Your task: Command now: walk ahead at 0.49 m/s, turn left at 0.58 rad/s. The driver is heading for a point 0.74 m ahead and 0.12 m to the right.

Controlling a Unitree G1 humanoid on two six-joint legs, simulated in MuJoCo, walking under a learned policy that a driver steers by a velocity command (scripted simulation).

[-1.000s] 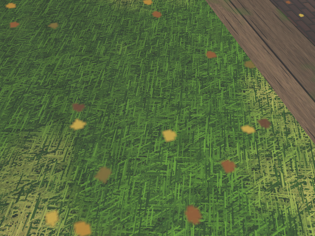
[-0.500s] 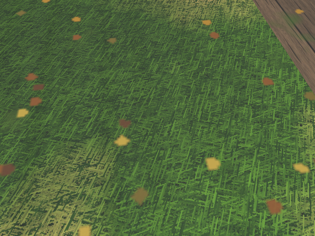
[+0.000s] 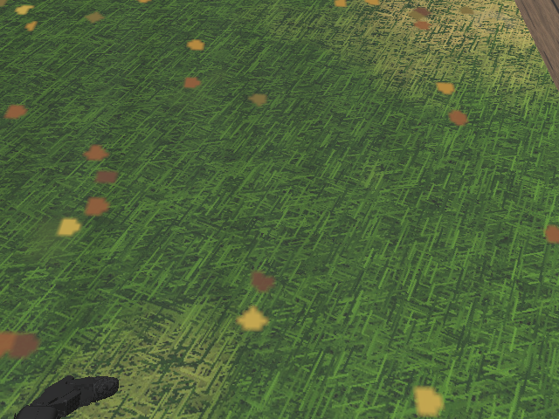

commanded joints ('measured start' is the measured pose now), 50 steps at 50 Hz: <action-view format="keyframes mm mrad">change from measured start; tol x32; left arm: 1 -124 83 20 -96 -10 -30 -17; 8 360 224 81 22 8 -31 -17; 32 431 39 1 84 -39 16 15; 50 -30 40 13 -77 -20 65 -50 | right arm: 1 37 -173 -49 -36 8 1 -15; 25 -361 -58 7 -180 -12 -47 41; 32 78 -236 -66 -91 -43 -37 20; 50 -78 -184 -64 21 -11 -29 -2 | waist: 1 -6 124 2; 8 131 -297 -432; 21 126 -20 8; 32 -27 338 -400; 50 14 78 65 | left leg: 1 -55 237 -200 -40 202 118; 6 -50 181 -192 341 418 40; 8 -565 5 -43 915 -300 -63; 10 -654 105 -29 990 -165 -66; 27 -347 133 96 163 246 -82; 31 469 475 -301 130 143 115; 38 -33 371 -39 -164 179 105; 50 95 379 295 -136 516 58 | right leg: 1 115 54 -20 -95 24 -12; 6 581 -13 2 -131 -99 -145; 8 1067 -357 704 -250 -427 -364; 13 575 -178 249 -371 -223 -271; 27 565 -164 122 -351 -64 -228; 33 -127 29 44 667 -603 -71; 50 3 -28 -117 58 -91 -96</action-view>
